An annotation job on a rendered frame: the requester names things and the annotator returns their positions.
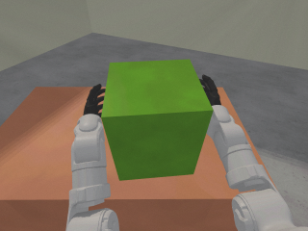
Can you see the pedestal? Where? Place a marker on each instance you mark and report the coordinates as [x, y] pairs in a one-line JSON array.
[[36, 174]]

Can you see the robot right hand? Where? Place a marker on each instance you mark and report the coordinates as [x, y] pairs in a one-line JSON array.
[[210, 90]]

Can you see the robot left forearm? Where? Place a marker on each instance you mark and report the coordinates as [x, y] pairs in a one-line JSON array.
[[90, 186]]

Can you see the carton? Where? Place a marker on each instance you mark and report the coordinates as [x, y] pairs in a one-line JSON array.
[[155, 115]]

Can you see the robot right forearm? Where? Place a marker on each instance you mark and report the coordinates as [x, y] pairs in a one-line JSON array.
[[243, 172]]

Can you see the robot left upper arm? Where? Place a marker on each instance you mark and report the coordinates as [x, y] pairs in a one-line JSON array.
[[104, 219]]

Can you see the robot right upper arm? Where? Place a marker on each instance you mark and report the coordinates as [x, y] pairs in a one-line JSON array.
[[262, 210]]

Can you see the robot left hand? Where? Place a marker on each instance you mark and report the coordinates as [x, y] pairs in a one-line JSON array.
[[92, 107]]

